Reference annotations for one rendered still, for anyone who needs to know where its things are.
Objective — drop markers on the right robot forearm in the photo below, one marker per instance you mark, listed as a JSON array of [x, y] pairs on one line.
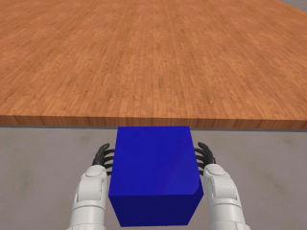
[[224, 204]]

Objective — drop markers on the robot left hand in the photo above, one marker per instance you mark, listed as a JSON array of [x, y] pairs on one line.
[[100, 158]]

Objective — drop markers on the left robot forearm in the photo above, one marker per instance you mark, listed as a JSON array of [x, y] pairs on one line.
[[89, 203]]

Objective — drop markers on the carton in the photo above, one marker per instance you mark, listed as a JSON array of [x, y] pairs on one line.
[[155, 178]]

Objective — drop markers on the robot right hand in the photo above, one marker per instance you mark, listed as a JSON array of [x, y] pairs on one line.
[[207, 157]]

